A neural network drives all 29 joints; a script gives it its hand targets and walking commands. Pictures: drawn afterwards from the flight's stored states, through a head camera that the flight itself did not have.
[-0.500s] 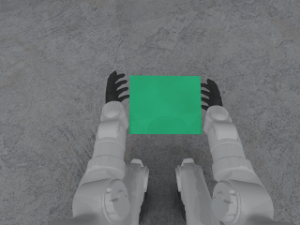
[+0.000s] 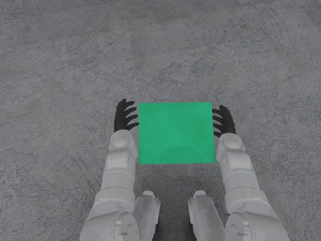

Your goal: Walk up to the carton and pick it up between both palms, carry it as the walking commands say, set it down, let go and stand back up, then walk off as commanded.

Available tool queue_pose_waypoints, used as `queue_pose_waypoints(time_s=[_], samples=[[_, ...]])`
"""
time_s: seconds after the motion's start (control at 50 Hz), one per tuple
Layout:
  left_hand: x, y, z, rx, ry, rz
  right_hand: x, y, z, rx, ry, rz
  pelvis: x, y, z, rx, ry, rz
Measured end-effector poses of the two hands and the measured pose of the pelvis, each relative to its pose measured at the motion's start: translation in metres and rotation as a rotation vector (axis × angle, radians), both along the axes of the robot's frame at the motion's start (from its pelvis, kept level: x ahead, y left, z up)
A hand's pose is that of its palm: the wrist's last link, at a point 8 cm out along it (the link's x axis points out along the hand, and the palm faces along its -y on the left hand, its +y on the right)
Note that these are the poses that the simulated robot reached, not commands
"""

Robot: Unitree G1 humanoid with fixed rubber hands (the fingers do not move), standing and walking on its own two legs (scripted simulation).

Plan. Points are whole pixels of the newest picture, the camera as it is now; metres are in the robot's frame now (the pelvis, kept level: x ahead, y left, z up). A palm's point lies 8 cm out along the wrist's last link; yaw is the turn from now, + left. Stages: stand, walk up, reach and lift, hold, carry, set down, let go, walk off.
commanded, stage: reach and lift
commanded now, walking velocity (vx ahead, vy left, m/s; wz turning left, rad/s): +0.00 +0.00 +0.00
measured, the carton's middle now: (173, 136) +0.41 +0.00 -0.14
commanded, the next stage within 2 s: none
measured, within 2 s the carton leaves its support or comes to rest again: neither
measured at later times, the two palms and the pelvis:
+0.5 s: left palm (115, 122) +0.38 +0.13 +0.03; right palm (238, 130) +0.37 -0.14 +0.01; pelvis +0.02 +0.00 +0.07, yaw +0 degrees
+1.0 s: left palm (100, 115) +0.36 +0.13 +0.11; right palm (251, 124) +0.35 -0.14 +0.09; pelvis +0.03 +0.00 +0.12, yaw -1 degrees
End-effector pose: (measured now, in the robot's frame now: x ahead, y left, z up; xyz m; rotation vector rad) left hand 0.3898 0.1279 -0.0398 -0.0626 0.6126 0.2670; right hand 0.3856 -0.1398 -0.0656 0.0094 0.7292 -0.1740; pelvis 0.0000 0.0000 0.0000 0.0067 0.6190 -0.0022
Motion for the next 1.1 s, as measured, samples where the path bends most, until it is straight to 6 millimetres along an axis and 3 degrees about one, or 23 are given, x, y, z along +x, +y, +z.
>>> queue_pose_waypoints(time_s=[0.36,1.1], samples=[[-0.006,-0.002,0.052,0.006,0.001,-0.033,-0.011,-0.003,0.055,0.001,-0.003,-0.016,0.020,-0.002,0.049,0.004,-0.084,-0.009],[-0.030,0.006,0.166,0.035,0.021,-0.102,-0.037,0.000,0.171,-0.015,-0.001,0.028,0.032,-0.005,0.127,-0.005,-0.419,-0.026]])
